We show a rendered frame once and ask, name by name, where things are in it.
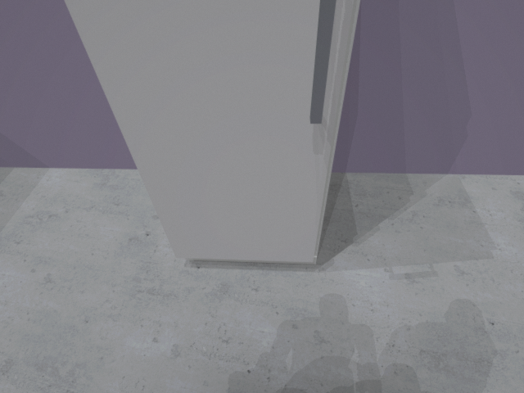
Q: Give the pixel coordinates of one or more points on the fridge door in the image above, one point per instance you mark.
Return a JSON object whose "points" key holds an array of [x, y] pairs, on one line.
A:
{"points": [[213, 99]]}

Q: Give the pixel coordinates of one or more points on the handle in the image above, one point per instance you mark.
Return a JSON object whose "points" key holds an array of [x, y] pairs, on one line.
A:
{"points": [[323, 46]]}

